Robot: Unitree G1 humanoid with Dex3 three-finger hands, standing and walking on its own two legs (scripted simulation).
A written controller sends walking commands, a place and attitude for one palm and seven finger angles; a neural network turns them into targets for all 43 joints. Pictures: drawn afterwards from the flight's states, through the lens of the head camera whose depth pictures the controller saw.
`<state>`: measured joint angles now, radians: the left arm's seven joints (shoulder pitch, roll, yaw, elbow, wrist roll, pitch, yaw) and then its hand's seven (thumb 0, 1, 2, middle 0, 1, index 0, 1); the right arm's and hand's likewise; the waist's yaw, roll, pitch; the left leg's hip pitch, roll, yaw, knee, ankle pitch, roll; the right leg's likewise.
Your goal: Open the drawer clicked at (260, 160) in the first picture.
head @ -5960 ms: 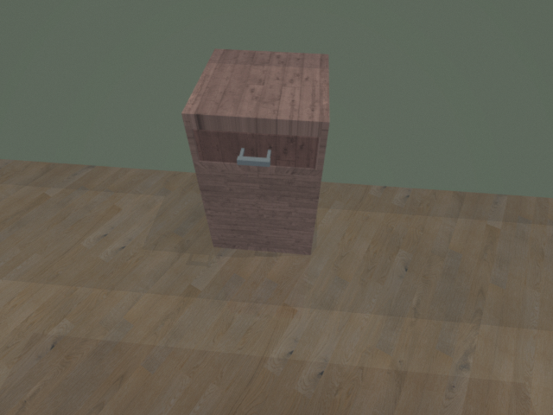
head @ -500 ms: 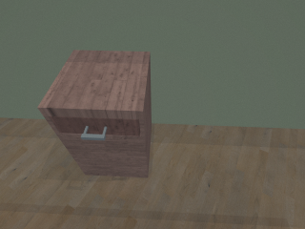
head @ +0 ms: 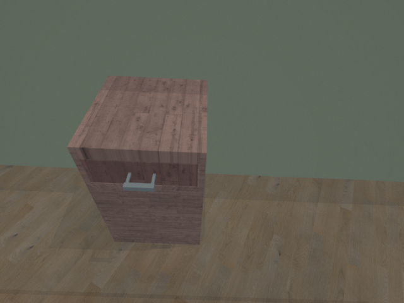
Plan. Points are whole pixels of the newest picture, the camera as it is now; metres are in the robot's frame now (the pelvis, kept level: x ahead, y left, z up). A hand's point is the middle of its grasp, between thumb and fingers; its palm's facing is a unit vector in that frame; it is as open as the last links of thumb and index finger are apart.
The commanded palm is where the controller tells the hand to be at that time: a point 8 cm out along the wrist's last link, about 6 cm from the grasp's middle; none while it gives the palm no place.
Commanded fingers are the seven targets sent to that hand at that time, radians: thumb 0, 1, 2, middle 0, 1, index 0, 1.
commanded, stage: raise the hand with hooked fingers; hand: left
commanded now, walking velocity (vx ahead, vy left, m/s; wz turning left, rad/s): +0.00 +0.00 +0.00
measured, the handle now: (140, 181) +0.53 +0.23 -0.20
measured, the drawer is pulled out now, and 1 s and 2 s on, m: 0.00 0.00 0.00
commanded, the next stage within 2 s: move the hooked fingers above the handle in 1.98 s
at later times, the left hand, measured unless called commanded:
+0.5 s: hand (111, 291) +0.17 +0.19 -0.08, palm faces -0.05 -0.34 -0.94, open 8.6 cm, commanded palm +0.15 +0.23 -0.01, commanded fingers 0.00 0.39 0.68 -0.24 -0.63 -0.24 -0.63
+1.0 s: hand (94, 239) +0.24 +0.24 -0.02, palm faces -0.04 -0.12 -0.99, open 11.5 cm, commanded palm +0.23 +0.25 +0.05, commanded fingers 0.00 -0.20 0.43 -0.28 -1.00 -0.28 -1.00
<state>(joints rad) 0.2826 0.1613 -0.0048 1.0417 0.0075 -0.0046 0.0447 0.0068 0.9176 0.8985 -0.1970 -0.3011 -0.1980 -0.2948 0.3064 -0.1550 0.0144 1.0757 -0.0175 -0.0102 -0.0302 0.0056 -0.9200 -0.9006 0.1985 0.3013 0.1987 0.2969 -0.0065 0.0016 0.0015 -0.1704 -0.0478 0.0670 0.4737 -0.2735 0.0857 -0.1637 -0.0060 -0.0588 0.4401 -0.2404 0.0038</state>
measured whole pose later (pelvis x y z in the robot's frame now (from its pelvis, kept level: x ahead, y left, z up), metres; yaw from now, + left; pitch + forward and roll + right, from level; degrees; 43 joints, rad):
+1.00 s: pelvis +0.03 +0.01 -0.03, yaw +2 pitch +8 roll -1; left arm 0.32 0.38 -0.10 -0.05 1.05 -0.05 0.31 0.00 0.02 0.52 -0.28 -0.87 -0.28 -0.86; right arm 0.18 -0.19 0.05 0.53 -0.04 0.14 0.04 0.01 -0.90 -0.90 0.20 0.30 0.20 0.30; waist 0.08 0.06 -0.07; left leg -0.44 -0.09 0.05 0.72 -0.42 0.10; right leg -0.50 0.11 0.05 0.72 -0.36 -0.05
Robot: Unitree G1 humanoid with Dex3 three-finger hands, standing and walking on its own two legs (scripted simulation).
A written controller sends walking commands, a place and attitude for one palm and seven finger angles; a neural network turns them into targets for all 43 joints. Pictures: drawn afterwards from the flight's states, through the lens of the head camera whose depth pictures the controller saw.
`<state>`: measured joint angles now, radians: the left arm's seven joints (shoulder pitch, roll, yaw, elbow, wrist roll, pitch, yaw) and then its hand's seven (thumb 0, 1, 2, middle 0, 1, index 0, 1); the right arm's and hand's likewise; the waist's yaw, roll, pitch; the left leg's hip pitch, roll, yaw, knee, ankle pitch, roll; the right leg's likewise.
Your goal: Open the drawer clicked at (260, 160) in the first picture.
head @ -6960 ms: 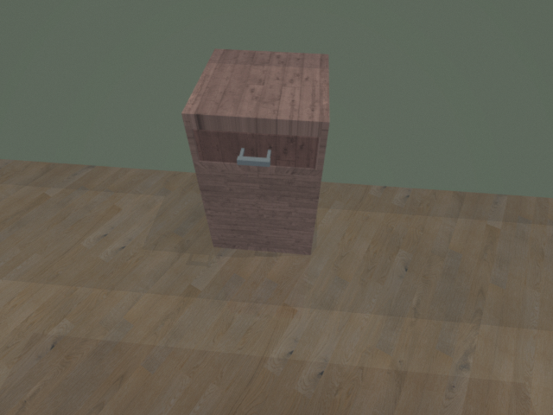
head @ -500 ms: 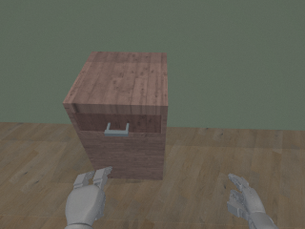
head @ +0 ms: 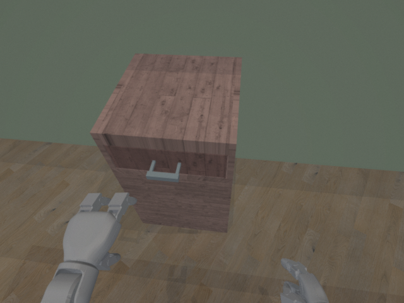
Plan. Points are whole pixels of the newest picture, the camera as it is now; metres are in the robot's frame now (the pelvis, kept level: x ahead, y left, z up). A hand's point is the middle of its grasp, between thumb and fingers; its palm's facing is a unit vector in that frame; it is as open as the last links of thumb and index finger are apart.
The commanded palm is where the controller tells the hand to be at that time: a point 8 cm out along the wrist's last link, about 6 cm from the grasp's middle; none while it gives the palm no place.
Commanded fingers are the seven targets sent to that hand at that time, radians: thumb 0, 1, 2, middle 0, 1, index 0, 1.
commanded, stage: raise the hand with hooked fingers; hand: left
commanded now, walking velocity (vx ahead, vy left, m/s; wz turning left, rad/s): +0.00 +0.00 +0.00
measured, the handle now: (164, 170) +0.50 +0.20 -0.17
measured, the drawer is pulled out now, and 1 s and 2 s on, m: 0.00 0.00 0.00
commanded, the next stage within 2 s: move the hooked fingers above the handle in 0.98 s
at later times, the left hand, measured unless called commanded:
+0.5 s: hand (108, 181) +0.30 +0.22 +0.09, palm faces +0.08 -0.07 -0.99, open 13.7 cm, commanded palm +0.27 +0.22 +0.14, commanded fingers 0.00 -0.50 0.30 -0.30 -1.20 -0.30 -1.20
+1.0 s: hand (107, 178) +0.30 +0.22 +0.10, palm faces +0.06 -0.08 -0.99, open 13.8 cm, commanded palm +0.27 +0.22 +0.15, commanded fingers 0.00 -0.50 0.30 -0.30 -1.20 -0.30 -1.20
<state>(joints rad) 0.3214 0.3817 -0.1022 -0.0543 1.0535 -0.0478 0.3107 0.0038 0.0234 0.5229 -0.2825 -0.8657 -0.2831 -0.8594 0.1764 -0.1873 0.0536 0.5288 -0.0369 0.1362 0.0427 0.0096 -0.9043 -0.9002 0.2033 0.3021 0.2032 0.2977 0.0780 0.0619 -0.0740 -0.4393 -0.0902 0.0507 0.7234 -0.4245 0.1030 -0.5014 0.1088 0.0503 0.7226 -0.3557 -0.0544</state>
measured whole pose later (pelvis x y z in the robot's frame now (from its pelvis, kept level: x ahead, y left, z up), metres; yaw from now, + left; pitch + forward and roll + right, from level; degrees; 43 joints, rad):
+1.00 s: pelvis +0.00 -0.02 +0.02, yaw +1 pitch +5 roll +0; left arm -0.06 0.49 -0.04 0.11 0.94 -0.07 0.15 0.00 -0.49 0.30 -0.32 -1.20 -0.32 -1.20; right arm 0.17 -0.26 -0.02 0.59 0.03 0.16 0.00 0.01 -0.91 -0.90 0.20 0.30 0.20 0.30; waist 0.06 0.07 -0.05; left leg -0.28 -0.08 0.03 0.49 -0.30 0.08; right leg -0.34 0.11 0.05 0.50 -0.24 -0.08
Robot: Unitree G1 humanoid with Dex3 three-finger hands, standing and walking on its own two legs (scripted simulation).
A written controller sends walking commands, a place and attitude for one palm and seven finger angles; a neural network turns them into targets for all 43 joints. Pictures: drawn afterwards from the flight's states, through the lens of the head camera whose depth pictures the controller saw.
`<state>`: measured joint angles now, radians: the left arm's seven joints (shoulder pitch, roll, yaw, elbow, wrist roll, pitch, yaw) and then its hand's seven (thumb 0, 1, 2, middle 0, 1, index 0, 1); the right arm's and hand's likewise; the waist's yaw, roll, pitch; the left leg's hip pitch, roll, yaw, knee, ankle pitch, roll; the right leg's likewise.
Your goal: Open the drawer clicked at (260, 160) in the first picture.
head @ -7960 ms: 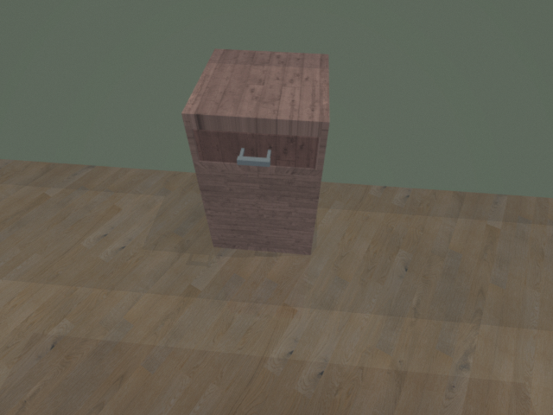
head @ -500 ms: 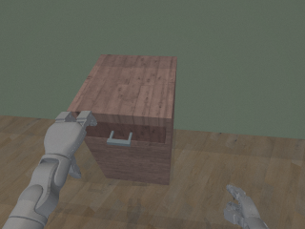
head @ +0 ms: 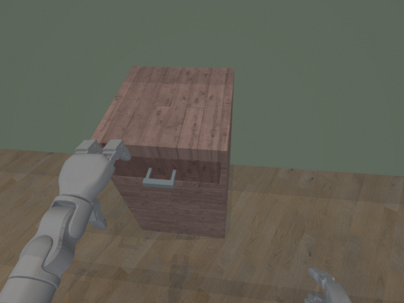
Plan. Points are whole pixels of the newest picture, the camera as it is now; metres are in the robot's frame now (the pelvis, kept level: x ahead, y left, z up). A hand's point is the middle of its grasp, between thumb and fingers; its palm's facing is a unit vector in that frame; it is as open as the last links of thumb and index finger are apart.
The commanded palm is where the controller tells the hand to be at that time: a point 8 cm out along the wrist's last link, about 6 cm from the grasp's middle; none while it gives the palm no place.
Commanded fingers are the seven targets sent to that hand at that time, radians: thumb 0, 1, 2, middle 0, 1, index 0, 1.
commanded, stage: move the hooked fingers above the handle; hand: left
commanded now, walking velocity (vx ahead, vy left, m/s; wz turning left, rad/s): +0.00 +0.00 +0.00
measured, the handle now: (160, 177) +0.51 +0.22 -0.20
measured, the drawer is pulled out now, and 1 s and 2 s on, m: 0.00 0.00 0.00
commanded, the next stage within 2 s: none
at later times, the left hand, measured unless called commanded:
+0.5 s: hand (119, 182) +0.35 +0.24 +0.02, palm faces +0.00 -0.08 -1.00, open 13.8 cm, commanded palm +0.33 +0.23 +0.07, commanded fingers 0.00 -0.50 0.30 -0.30 -1.20 -0.30 -1.20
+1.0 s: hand (136, 190) +0.38 +0.23 -0.07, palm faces -0.11 -0.05 -0.99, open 13.8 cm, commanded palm +0.37 +0.21 +0.00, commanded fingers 0.00 -0.50 0.30 -0.30 -1.20 -0.30 -1.20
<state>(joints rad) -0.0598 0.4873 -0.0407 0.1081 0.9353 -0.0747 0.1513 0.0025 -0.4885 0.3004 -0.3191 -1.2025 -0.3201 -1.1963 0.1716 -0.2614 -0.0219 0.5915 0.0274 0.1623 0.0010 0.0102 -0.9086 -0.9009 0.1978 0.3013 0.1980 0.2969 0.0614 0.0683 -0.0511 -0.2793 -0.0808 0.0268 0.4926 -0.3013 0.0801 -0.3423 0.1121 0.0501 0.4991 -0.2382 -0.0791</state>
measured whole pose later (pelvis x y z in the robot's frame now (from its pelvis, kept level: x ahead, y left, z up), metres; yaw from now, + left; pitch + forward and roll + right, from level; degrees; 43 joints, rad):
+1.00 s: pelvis +0.00 +0.02 -0.03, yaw +1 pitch +17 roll -1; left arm -0.45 0.34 -0.15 0.80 1.08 -0.01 0.40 0.00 -0.49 0.30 -0.31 -1.20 -0.32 -1.20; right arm 0.25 -0.24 -0.06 0.64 0.00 0.19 0.02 0.01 -0.91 -0.90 0.20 0.30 0.20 0.30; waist -0.03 0.05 -0.16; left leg -0.68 -0.10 0.03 0.80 -0.43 0.11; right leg -0.73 0.10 0.01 0.78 -0.36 -0.06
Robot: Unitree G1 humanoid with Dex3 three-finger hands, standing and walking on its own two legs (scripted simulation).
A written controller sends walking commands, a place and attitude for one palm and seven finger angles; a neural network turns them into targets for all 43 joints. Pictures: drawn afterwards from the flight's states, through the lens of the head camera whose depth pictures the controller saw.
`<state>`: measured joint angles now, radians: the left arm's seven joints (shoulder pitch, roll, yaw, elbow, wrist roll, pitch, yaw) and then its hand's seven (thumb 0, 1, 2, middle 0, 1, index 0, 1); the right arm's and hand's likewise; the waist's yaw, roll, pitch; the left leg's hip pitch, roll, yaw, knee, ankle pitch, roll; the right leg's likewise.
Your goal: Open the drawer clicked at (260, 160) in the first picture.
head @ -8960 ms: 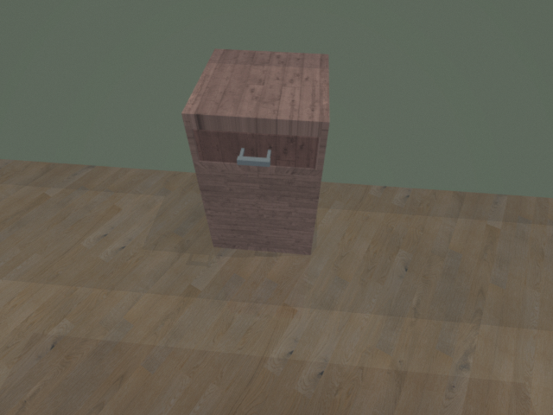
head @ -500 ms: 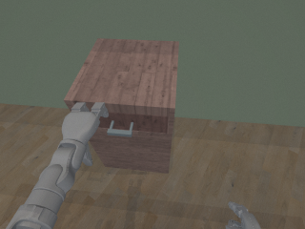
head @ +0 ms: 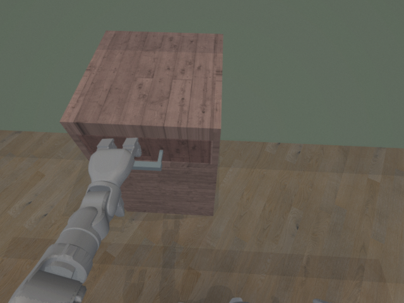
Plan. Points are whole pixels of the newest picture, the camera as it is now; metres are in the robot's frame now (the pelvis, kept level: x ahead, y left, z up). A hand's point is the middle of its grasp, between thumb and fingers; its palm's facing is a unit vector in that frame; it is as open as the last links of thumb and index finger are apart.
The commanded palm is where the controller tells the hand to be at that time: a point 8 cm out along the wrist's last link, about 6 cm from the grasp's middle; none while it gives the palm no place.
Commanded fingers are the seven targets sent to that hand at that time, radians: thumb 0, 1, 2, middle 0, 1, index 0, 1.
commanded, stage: move the hooked fingers above the handle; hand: left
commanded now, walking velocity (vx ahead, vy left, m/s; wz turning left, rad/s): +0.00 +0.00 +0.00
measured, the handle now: (145, 159) +0.51 +0.19 -0.16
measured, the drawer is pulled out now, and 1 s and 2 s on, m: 0.00 0.00 0.00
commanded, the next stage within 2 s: none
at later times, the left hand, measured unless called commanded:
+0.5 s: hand (148, 175) +0.42 +0.16 -0.10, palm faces -0.16 -0.05 -0.99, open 13.8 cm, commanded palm +0.44 +0.17 -0.04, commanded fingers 0.00 -0.50 0.30 -0.30 -1.20 -0.30 -1.20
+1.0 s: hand (142, 171) +0.44 +0.18 -0.10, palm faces -0.19 -0.01 -0.98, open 13.8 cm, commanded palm +0.45 +0.16 -0.05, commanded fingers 0.00 -0.50 0.30 -0.30 -1.20 -0.30 -1.20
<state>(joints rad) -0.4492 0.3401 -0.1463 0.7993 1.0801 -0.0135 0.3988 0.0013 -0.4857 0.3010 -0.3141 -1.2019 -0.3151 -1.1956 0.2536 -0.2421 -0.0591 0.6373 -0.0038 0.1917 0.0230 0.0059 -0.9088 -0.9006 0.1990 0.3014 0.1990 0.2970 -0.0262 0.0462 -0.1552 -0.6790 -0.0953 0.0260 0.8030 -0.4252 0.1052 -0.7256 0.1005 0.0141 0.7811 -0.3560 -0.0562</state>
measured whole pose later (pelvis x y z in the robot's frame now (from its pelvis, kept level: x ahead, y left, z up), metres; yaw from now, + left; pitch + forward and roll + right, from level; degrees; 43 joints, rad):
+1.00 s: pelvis -0.04 -0.02 -0.06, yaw +1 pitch +28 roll -2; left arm -0.85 0.45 -0.15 1.16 1.08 -0.07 0.35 0.00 -0.49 0.30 -0.33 -1.21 -0.32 -1.21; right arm 0.34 -0.24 0.00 0.67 -0.02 0.05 -0.01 0.00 -0.91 -0.90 0.20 0.30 0.20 0.30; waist -0.16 0.06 -0.20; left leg -1.15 -0.08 0.00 1.16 -0.50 0.09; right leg -1.17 0.11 -0.07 1.09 -0.41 -0.08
